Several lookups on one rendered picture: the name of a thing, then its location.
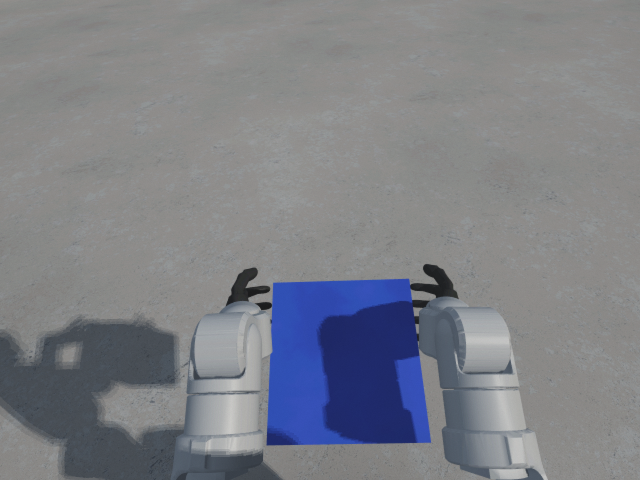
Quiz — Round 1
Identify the left robot forearm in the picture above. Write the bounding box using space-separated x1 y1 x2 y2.
170 301 273 480

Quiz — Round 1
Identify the right robot forearm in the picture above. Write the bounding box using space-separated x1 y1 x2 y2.
419 296 548 480

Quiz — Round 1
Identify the robot right hand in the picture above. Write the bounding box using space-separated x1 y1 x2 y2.
410 264 459 341

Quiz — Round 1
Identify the carton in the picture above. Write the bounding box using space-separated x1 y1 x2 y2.
267 279 431 445

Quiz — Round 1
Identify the robot left hand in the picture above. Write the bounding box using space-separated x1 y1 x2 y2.
226 268 272 323

